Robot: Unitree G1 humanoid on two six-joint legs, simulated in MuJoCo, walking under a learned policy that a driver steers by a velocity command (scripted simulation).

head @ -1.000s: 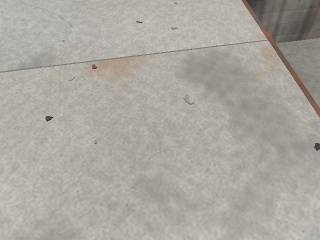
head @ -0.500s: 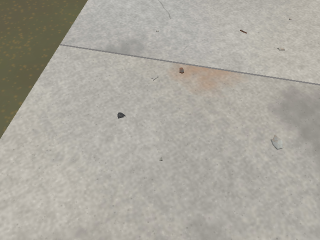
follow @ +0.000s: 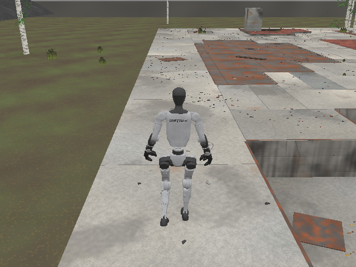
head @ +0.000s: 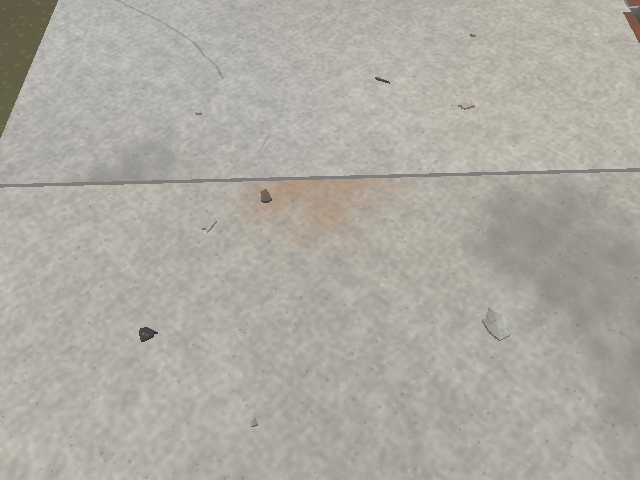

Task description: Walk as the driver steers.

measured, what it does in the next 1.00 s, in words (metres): walks ahead: left foot, then right foot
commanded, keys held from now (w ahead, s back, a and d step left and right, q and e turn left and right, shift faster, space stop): e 0.08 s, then w+e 0.26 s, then w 0.14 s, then w+q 0.52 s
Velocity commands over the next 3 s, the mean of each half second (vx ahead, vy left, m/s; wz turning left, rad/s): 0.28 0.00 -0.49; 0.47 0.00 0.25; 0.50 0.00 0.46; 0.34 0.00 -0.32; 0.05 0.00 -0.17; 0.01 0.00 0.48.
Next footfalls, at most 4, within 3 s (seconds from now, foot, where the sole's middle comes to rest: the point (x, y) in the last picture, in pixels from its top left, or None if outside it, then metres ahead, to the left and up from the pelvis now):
0.34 left None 0.18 0.15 -0.76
0.76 right None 0.33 -0.17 -0.76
1.24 left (308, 367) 0.66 0.08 -0.76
1.78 right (385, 243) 0.99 -0.11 -0.76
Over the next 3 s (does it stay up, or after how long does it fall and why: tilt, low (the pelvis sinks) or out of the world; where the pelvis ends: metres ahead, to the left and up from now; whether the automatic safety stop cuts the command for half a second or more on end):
stays up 0.97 0.06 0.01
